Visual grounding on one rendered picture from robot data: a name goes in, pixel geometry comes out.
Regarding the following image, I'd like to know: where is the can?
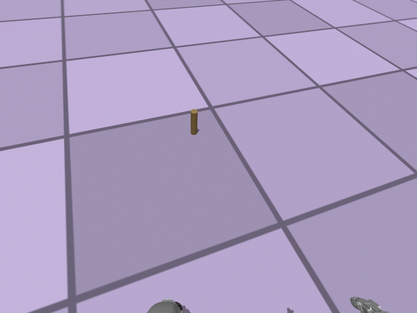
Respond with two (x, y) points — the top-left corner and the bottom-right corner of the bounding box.
(191, 109), (197, 135)

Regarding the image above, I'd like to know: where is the right robot hand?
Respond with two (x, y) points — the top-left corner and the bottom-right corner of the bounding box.
(351, 297), (389, 313)

